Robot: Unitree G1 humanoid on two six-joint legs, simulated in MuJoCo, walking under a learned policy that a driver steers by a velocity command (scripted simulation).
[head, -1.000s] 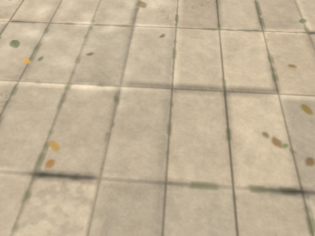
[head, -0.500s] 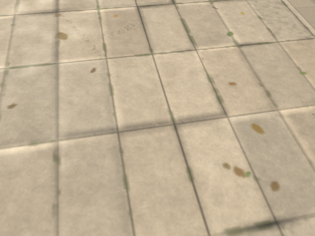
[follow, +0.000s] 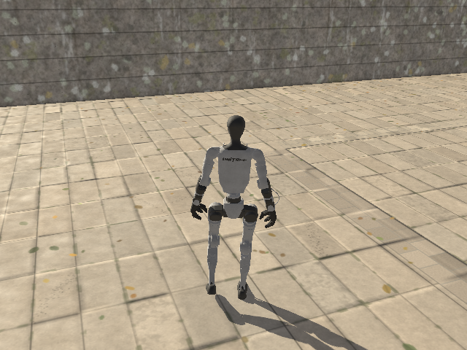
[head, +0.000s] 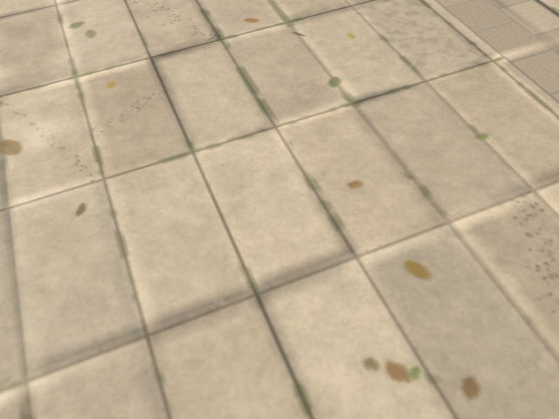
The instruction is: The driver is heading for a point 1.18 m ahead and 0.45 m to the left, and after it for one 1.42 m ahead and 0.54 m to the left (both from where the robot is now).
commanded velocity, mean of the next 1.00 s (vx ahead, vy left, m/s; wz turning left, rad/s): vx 0.42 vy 0.00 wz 0.45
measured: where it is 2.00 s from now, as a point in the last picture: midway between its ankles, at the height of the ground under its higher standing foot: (214, 370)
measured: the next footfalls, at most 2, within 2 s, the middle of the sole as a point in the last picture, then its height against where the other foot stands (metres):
left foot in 0.38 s outside the picture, level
right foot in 0.88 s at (270, 345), level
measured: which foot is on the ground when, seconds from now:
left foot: up 0.00-0.36, down 0.38-0.88, up 0.90-1.00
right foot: down 0.00-0.40, up 0.42-0.86, down 0.88-1.00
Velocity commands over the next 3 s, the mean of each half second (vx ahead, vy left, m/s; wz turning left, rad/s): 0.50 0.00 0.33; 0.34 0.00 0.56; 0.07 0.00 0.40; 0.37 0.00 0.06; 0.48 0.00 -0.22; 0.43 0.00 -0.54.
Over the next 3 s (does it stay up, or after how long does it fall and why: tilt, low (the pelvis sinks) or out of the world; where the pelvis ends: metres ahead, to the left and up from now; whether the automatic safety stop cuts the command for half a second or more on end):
stays up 1.02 0.51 0.00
